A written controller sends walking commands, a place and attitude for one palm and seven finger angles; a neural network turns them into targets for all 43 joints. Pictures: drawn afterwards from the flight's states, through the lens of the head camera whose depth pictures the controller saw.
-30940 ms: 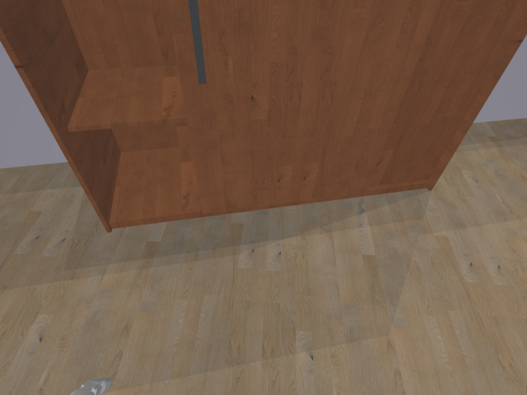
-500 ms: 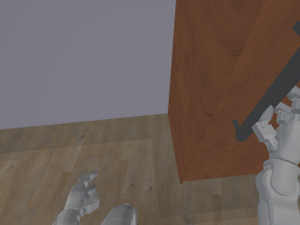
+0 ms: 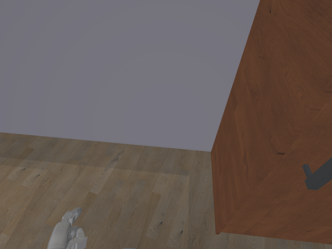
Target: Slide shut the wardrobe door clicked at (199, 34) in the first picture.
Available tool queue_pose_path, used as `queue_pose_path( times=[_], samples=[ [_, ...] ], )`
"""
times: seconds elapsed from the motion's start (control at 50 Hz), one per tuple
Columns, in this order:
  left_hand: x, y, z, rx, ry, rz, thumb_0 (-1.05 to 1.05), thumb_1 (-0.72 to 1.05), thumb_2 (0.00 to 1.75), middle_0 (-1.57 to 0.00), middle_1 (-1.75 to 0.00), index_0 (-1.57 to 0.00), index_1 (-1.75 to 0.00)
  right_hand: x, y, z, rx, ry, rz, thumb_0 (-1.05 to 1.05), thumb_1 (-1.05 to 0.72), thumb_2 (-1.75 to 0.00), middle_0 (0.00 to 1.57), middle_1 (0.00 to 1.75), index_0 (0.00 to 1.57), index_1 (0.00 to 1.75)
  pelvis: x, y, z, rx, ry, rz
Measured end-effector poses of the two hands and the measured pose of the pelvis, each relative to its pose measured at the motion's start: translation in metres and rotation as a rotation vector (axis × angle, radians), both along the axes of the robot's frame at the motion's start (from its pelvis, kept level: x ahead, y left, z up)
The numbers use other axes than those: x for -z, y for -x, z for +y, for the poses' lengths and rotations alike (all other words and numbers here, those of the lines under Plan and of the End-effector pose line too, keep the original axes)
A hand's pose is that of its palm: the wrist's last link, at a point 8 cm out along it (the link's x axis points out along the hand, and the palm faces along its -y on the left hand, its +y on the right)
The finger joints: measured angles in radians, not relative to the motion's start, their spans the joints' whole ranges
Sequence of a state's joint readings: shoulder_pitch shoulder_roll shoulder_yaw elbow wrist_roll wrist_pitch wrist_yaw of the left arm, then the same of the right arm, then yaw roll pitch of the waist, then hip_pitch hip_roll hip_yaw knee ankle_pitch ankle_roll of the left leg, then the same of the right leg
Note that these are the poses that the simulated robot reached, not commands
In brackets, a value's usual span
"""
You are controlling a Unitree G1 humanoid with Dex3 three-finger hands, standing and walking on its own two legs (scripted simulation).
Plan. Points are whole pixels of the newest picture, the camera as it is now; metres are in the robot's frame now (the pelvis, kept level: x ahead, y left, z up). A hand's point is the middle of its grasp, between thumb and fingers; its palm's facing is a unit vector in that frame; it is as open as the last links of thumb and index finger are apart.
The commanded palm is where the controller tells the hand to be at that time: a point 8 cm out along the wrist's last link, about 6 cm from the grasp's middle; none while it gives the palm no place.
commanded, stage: stop walking and hold the door there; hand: right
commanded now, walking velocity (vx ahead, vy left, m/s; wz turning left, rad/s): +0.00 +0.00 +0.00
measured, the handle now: out of the picture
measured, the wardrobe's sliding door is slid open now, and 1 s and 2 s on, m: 0.00 0.00 0.00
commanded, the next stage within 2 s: loosen the grip on the handle in 1.86 s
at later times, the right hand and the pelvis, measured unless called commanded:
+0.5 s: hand out of the picture +0.25 -0.35 +0.13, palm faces +0.63 +0.68 -0.37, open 5.3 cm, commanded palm +0.20 -0.36 +0.13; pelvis -0.01 +0.01 +0.01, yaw +2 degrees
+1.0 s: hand out of the picture +0.25 -0.36 +0.11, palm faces +0.50 +0.80 -0.32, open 5.2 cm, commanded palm +0.20 -0.37 +0.13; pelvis -0.05 -0.06 +0.00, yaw +0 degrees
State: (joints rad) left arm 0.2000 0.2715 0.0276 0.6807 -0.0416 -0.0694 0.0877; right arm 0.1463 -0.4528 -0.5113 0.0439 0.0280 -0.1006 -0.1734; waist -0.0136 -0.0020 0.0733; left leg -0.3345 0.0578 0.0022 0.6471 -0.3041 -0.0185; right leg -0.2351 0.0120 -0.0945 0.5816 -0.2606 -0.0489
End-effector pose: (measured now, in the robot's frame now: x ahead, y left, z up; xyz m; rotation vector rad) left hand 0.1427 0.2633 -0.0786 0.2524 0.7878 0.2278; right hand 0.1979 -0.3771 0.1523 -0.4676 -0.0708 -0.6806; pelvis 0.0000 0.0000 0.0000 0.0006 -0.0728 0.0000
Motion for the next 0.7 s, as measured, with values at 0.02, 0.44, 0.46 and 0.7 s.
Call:
queue_pose_path(
  times=[0.02,0.44,0.46,0.7],
  samples=[
    [-0.002,0.007,0.001,-0.015,-0.001,0.001,0.01,0.91,0.90,-0.19,-0.30,-0.20,-0.30,0.003,0.001,0.001,0.010,-0.029,-0.003,-0.05,-0.82,-0.90,0.45,1.39,0.28,1.29,-0.003,0.000,-0.001,-0.005,0.001,0.001],
    [0.000,0.030,-0.004,-0.024,0.057,-0.015,0.01,0.90,0.90,-0.20,-0.30,-0.20,-0.30,0.006,0.001,0.005,0.043,-0.078,0.061,0.01,-0.89,-0.90,0.46,1.40,0.28,1.32,-0.013,0.008,0.008,-0.044,0.001,0.052],
    [-0.002,0.027,-0.003,-0.025,0.053,-0.026,0.01,0.90,0.90,-0.20,-0.30,-0.20,-0.30,0.006,0.000,0.004,0.045,-0.083,0.062,0.01,-0.89,-0.90,0.46,1.40,0.29,1.33,-0.014,0.007,0.008,-0.044,0.002,0.053],
    [-0.013,0.003,-0.001,0.000,0.019,-0.070,0.01,0.90,0.90,-0.20,-0.30,-0.20,-0.30,0.013,-0.004,0.000,0.042,-0.095,0.073,0.01,-0.89,-0.90,0.46,1.40,0.33,1.38,-0.012,0.009,0.002,-0.032,-0.009,0.059]
  ],
)
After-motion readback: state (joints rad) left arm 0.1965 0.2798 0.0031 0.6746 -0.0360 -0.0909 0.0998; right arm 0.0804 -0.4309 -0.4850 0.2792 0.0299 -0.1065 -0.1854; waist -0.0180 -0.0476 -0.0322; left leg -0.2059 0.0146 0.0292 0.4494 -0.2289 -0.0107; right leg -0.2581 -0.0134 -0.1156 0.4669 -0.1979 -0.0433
